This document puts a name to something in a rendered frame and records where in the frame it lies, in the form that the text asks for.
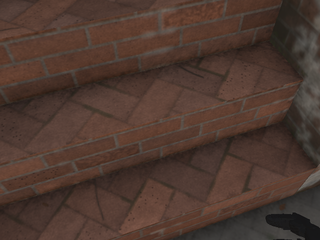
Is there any robot right hand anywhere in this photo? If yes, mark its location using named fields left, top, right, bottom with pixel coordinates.
left=265, top=212, right=320, bottom=240

